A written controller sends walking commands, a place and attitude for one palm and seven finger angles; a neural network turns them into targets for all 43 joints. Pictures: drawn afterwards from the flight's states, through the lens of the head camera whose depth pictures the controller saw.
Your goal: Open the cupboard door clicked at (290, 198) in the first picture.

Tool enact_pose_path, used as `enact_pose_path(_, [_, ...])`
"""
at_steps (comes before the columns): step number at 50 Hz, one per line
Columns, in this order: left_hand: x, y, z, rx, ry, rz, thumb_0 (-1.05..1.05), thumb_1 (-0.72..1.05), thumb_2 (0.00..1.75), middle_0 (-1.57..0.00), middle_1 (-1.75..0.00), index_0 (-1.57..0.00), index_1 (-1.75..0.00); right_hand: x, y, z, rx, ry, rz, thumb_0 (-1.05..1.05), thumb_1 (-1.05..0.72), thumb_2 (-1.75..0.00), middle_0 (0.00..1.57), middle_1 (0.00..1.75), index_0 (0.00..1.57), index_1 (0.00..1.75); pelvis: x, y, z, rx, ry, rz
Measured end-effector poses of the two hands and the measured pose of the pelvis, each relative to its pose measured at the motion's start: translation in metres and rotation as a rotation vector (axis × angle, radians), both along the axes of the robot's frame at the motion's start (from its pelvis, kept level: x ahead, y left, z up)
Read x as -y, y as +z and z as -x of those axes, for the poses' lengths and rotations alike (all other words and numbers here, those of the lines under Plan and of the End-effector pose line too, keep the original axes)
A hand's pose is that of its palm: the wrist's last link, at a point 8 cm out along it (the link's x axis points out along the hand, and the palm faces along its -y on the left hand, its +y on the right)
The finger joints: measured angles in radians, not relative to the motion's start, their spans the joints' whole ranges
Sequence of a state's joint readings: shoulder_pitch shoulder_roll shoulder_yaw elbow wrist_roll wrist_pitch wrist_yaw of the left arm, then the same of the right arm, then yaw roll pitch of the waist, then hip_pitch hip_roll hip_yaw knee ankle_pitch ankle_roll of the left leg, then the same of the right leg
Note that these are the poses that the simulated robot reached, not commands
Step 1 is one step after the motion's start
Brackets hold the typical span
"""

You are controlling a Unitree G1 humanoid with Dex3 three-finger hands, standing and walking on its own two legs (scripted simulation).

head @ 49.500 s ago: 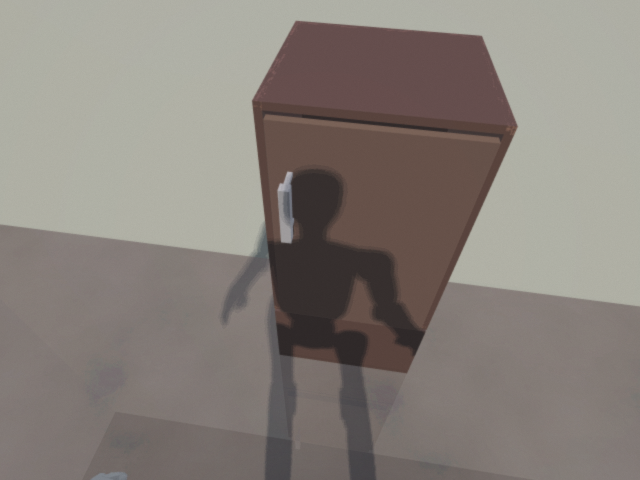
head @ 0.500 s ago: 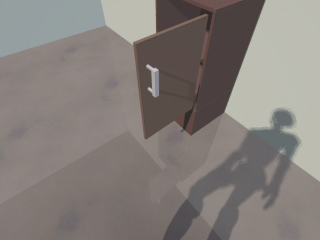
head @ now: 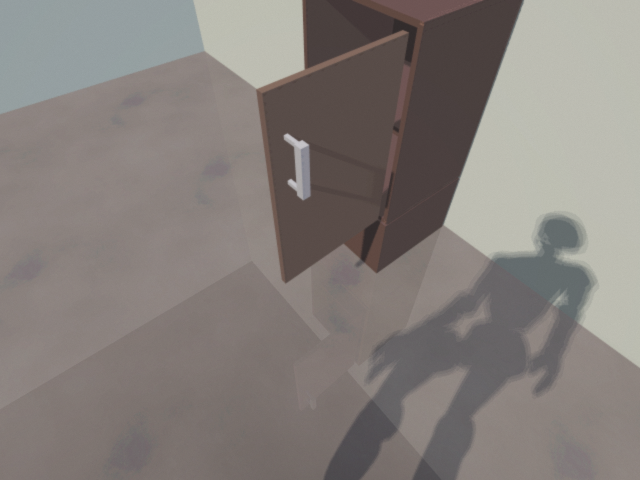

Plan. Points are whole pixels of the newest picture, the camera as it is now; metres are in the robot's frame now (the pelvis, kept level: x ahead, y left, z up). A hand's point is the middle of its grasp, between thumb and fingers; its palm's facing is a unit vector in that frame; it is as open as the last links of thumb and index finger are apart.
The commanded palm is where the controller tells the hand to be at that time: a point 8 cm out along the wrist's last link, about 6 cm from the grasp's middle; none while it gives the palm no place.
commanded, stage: look to check the result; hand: left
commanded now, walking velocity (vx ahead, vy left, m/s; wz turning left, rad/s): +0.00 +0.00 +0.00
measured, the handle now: (296, 167) +0.70 +0.09 -0.04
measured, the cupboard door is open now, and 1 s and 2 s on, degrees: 92 92 92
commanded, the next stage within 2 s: stand and wait in 0.42 s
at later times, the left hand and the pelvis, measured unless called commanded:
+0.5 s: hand out of the picture +0.08 +0.22 -0.16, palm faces -0.01 -0.95 -0.30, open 7.4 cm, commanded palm none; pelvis +0.02 -0.01 +0.00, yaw +0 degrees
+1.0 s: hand out of the picture +0.07 +0.20 -0.17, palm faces -0.01 -0.96 -0.28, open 7.4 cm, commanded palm none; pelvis +0.03 -0.01 +0.00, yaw +0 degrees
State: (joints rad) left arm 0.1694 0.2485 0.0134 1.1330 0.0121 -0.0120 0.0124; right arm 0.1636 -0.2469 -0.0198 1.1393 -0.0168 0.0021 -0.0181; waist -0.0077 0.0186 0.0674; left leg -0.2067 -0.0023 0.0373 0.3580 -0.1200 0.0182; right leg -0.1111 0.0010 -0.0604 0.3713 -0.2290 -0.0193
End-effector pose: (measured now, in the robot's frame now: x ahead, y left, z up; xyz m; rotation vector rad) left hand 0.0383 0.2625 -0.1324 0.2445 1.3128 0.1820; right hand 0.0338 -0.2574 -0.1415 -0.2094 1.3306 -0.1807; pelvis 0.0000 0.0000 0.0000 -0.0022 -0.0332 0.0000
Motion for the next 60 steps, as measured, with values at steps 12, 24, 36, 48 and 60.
enact_pose_path(12, [-0.007,0.005,-0.013,-0.005,-0.005,-0.026,0.01,0.91,0.9,-0.2,-0.3,-0.2,-0.3,0.014,0.005,-0.027,0.023,0.023,0.022,0.0,-0.91,-0.9,0.2,0.3,0.2,0.3,0.004,0.002,-0.011,-0.004,-0.001,-0.001])
enact_pose_path(24, [-0.002,0.006,-0.033,0.025,-0.016,-0.023,0.01,0.91,0.9,-0.2,-0.3,-0.2,-0.3,0.016,0.008,-0.045,0.049,0.031,0.023,0.0,-0.91,-0.9,0.2,0.3,0.2,0.3,0.007,0.003,-0.021,-0.006,-0.002,-0.004])
enact_pose_path(36, [0.005,0.004,-0.039,0.016,-0.016,-0.011,0.0,0.91,0.9,-0.2,-0.3,-0.2,-0.3,0.013,0.005,-0.041,0.024,0.02,0.013,0.0,-0.91,-0.9,0.2,0.3,0.2,0.3,0.009,0.003,-0.029,-0.01,-0.005,-0.006])
enact_pose_path(48, [0.01,0.002,-0.033,-0.009,-0.007,-0.004,0.0,0.91,0.9,-0.2,-0.3,-0.2,-0.3,0.009,0.003,-0.033,-0.004,0.005,0.003,0.0,-0.91,-0.9,0.2,0.3,0.2,0.3,0.01,0.003,-0.033,-0.01,-0.008,-0.008])
enact_pose_path(60, [0.017,0.0,-0.027,-0.023,0.002,0.01,0.0,0.91,0.9,-0.2,-0.3,-0.2,-0.3,0.006,0.001,-0.031,-0.013,0.003,-0.007,0.0,-0.91,-0.9,0.2,0.3,0.2,0.3,0.012,0.003,-0.034,-0.01,-0.006,-0.008])
